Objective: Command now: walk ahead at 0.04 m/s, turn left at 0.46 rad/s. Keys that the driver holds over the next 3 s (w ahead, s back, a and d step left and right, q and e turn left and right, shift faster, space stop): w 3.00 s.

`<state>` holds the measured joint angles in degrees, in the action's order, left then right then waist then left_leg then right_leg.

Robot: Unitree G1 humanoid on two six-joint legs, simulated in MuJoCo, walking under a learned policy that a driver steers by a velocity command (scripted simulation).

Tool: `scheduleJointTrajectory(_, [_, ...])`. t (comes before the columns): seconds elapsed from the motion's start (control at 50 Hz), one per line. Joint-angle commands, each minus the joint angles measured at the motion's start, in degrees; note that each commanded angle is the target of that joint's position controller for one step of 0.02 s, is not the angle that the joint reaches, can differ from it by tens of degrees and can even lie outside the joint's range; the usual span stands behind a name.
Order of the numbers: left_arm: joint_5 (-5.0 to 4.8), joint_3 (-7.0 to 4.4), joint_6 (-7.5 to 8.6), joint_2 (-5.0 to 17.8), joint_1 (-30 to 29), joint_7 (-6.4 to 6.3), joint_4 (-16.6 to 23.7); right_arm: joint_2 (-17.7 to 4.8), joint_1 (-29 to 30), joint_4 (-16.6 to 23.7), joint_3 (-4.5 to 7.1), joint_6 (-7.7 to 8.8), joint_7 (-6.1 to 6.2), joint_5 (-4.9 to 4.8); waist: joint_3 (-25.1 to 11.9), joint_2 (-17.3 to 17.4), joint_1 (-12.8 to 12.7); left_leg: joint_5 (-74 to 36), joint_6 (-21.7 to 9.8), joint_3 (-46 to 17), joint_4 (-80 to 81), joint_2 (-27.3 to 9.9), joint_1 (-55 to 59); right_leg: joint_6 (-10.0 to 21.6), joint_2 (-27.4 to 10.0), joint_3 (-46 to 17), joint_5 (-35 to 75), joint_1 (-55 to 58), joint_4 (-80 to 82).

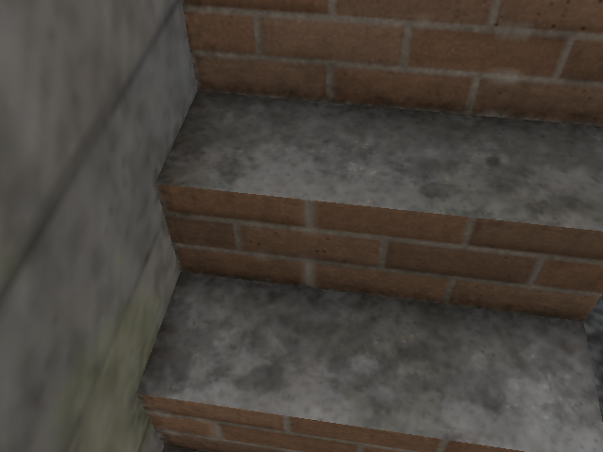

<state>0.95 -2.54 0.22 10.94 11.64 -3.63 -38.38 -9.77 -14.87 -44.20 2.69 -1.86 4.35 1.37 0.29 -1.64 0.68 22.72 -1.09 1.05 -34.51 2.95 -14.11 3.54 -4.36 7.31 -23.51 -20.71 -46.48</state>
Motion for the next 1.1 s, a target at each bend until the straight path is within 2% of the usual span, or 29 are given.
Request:
scheduleJointTrajectory(0.02, [-0.74,-0.95,1.05,1.4,5.9,4.23,-0.8,0.3,4.4,7.1,-1.66,4.29,2.26,0.48,-3.1,8.8,-1.3,-33.7,-19.0,-28.2,14.2,-21.0,-1.4,-1.5,-1.7,-10.5,2.6,-6.4,-13.8])
scheduleJointTrajectory(0.04, [0.09,-0.08,0.79,-0.7,5.9,4.49,-1.0,-1.6,6.2,8.0,-1.86,3.96,2.72,0.89,-1.7,5.0,-3.4,-25.2,-16.4,-23.9,13.9,-18.8,-3.3,-0.8,-1.5,-10.9,3.7,-4.1,-9.0])
scheduleJointTrajectory(0.08, [1.34,2.06,0.64,-4.2,5.1,4.04,-3.0,-3.1,6.2,7.3,-1.91,3.51,3.05,-1.94,0.7,1.6,-5.0,-25.1,-8.8,-13.4,12.5,-11.7,-2.4,2.0,2.6,-3.3,7.9,5.7,21.8])
scheduleJointTrajectory(0.14, [-0.81,-0.22,-0.10,5.0,4.4,1.54,-5.9,-6.0,-7.2,5.2,-0.28,3.81,1.87,-1.55,-3.7,-3.0,2.9,-30.1,-3.4,-7.0,4.8,-7.6,2.2,5.5,3.1,-7.7,33.4,13.2,20.8])
scheduleJointTrajectory(0.2, [-0.76,-1.00,0.09,4.9,5.0,2.37,-6.2,-7.2,-7.0,3.0,0.58,1.79,1.99,-1.46,-2.6,6.4,1.4,-11.8,-6.2,-6.9,6.0,-7.6,4.8,4.4,1.7,-6.5,14.6,5.2,21.9])
scheduleJointTrajectory(0.26, [1.05,-1.52,0.20,6.4,6.5,3.10,-6.1,-7.6,-9.3,2.1,1.26,0.85,2.80,-1.34,0.8,4.8,1.1,1.3,-9.3,-6.8,4.0,-7.8,-0.8,4.8,2.3,-7.3,-2.4,1.2,21.0])
scheduleJointTrajectory(0.32, [0.69,-1.27,0.84,6.0,6.4,3.60,-5.1,-8.4,-7.5,2.0,1.65,0.40,3.22,-2.24,3.1,2.3,-0.6,4.1,-11.2,-5.1,-1.8,-7.6,-6.5,6.1,0.9,-9.6,-6.8,-2.3,21.3])
scheduleJointTrajectory(0.4, [0.69,-0.72,1.96,7.0,11.6,2.81,-5.2,-6.2,1.1,3.6,0.59,1.09,2.99,-2.41,2.3,-8.8,-7.9,-3.0,-5.9,10.1,-23.4,-3.1,-24.2,14.1,-5.4,-22.4,-10.8,9.4,31.9])
scheduleJointTrajectory(0.44, [1.18,-1.19,2.15,9.2,13.8,2.23,-5.5,-7.9,6.8,5.7,0.61,1.73,2.09,-2.22,2.9,-7.4,-10.4,3.8,-4.6,7.8,-37.1,-5.5,-33.3,17.4,-7.5,-26.0,-6.9,14.9,35.1])
scheduleJointTrajectory(0.54, [-0.08,-1.27,3.41,10.2,4.5,0.36,-4.6,-7.8,1.1,7.9,0.27,0.98,1.41,-0.36,0.9,2.6,-0.5,2.7,-4.5,-0.6,-36.0,-11.4,-26.2,14.7,-7.4,-18.9,9.4,12.5,36.3])
scheduleJointTrajectory(0.58, [0.61,-0.59,3.97,8.7,-4.4,0.67,-3.3,-8.0,-10.4,6.2,0.75,0.09,3.00,-1.66,-2.3,3.2,7.0,6.5,-5.8,2.2,-22.8,-9.8,-8.3,13.0,-3.4,-9.7,44.5,5.2,29.2])
scheduleJointTrajectory(0.62, [-2.13,-0.20,4.36,6.9,-6.6,2.74,-4.3,-7.0,-29.6,0.2,1.23,0.01,4.91,-1.93,-7.9,9.5,16.1,-16.9,-4.8,10.2,4.5,-4.5,14.9,10.3,1.3,-4.3,66.0,-1.1,3.0])
scheduleJointTrajectory(0.64, [-1.64,0.87,5.05,3.9,-7.9,4.67,-3.1,-6.6,-33.0,-2.9,0.81,-0.81,6.11,0.67,-7.8,17.4,14.4,-20.1,-6.1,-3.3,7.1,-11.5,27.1,4.7,6.7,-4.3,17.9,-19.4,-18.1])
scheduleJointTrajectory(0.66, [-0.54,1.28,7.28,0.0,-13.5,6.33,-2.3,-4.2,-30.9,-1.4,0.08,-1.21,6.09,2.77,-3.0,17.9,16.3,-40.5,-8.5,-15.4,7.6,-17.4,17.7,-0.1,13.8,-13.3,10.3,-25.5,-51.5])
scheduleJointTrajectory(0.68, [-0.37,1.71,7.58,-6.6,-3.1,6.74,-0.6,-6.0,-19.4,1.9,-1.04,0.19,4.83,3.49,-5.0,14.1,4.6,-68.8,-11.7,-23.0,4.5,-22.3,14.0,-2.0,18.0,-25.4,8.3,-34.9,-77.6])
scheduleJointTrajectory(0.7, [-0.21,1.23,6.72,-2.7,4.5,7.10,0.8,-11.4,-11.7,6.1,1.04,0.76,4.32,4.01,-11.2,12.3,-0.3,-50.7,-16.6,-32.4,12.5,-28.1,18.1,-2.7,18.9,-22.1,8.2,-39.2,-86.3])
scheduleJointTrajectory(0.72, [0.51,1.18,5.19,0.2,3.0,7.44,3.0,-9.9,-2.8,8.0,0.78,2.17,3.66,3.39,-4.8,6.8,-4.8,-24.4,-18.1,-32.4,14.2,-25.9,12.2,-3.2,15.6,-22.9,9.6,-40.4,-82.9])
scheduleJointTrajectory(0.74, [2.79,0.79,4.37,2.1,-3.5,8.00,4.9,-8.0,-0.3,6.7,0.22,3.93,3.44,2.77,2.3,-0.3,-3.9,-15.3,-17.5,-27.3,13.3,-22.2,8.0,-2.9,15.9,-22.8,8.9,-43.3,-80.9])
scheduleJointTrajectory(0.78, [2.53,0.42,2.80,1.8,-10.3,8.74,6.6,-9.0,-5.7,2.9,0.75,5.84,3.60,2.08,4.3,-3.0,-0.2,-22.3,-15.1,-18.7,12.7,-19.7,12.5,-2.3,16.0,-20.5,6.7,-48.7,-82.8])
scheduleJointTrajectory(0.84, [1.35,1.86,2.43,-1.9,-17.1,7.16,11.5,-7.6,-14.9,-4.0,1.59,6.63,2.75,2.46,4.9,8.1,2.7,-21.5,-15.9,-15.6,16.6,-21.3,19.8,1.2,12.7,-18.8,-8.5,-63.1,-93.7])
scheduleJointTrajectory(0.9, [2.31,2.77,0.82,-2.0,-25.9,7.10,14.9,-8.4,-26.2,-9.3,3.52,5.99,4.19,3.71,-5.6,9.0,8.9,-46.5,-15.5,-16.7,9.9,-21.9,55.5,1.0,10.0,-17.7,-18.5,-78.8,-86.1])
scheduleJointTrajectory(0.92, [1.78,2.05,-0.19,-1.3,-24.2,7.82,15.1,-9.8,-27.9,-10.2,4.41,5.37,5.21,3.53,-10.0,11.4,7.9,-67.2,-14.4,-18.4,5.0,-24.7,60.0,-1.2,9.7,-19.0,-20.1,-76.0,-85.4])
scheduleJointTrajectory(0.94, [0.45,3.37,0.49,-2.3,-27.5,7.95,15.9,-5.3,-21.9,-6.2,2.91,4.90,5.17,3.68,-10.7,11.5,8.2,-72.6,-15.5,-16.4,4.7,-24.6,55.2,-1.9,7.1,-21.4,-27.6,-71.5,-74.7])
scheduleJointTrajectory(0.98, [-0.14,4.22,1.58,-3.4,-16.9,8.96,15.4,-4.5,-6.9,-0.7,1.33,3.55,5.61,1.88,-15.7,4.5,-2.0,-69.6,-11.5,-7.1,9.1,-19.5,33.5,-0.4,-0.9,-21.4,-8.8,-34.2,-26.6])
scheduleJointTrajectory(1.02, [-3.28,3.87,2.59,-5.0,-12.4,6.81,12.7,-11.0,-2.3,1.9,1.95,1.87,3.14,-0.13,-22.9,-2.8,-4.6,-77.9,-10.5,-0.3,8.0,-13.7,26.1,-0.2,5.3,-8.8,5.8,-2.4,2.7])
scheduleJointTrajectory(1.04, [-4.72,3.37,3.31,-5.9,-10.1,6.59,9.9,-12.0,-5.2,0.8,2.20,1.20,1.10,-0.90,-27.9,-9.2,-4.3,-67.4,-6.8,4.3,0.4,-12.5,21.3,0.1,5.2,-5.2,21.1,15.7,10.0])
scheduleJointTrajectory(1.06, [-3.96,1.99,3.07,-2.7,-5.1,5.37,5.4,-9.3,-7.4,2.3,0.72,0.62,-0.68,-1.43,-30.2,-21.3,-3.5,-44.6,-3.2,7.8,-7.5,-7.1,-1.0,5.1,-0.6,-17.8,47.5,32.8,0.4])
scheduleJointTrajectory(1.08, [-2.10,2.11,1.60,-4.8,0.0,3.48,4.9,-13.2,-1.7,3.5,1.80,0.85,-1.86,-0.37,-20.0,-16.0,-7.3,-10.3,-3.3,4.9,-16.1,-2.2,-11.9,5.3,-0.2,-22.6,48.6,27.8,12.9])
scheduleJointTrajectory(1.1, [-0.29,0.60,1.89,0.6,-5.6,1.96,5.4,-14.3,-1.8,7.2,3.39,0.56,-2.72,1.38,-12.9,-16.6,-1.9,10.3,-2.3,-2.6,-34.7,-0.7,-25.3,9.7,-5.5,-30.7,69.2,28.4,8.2])
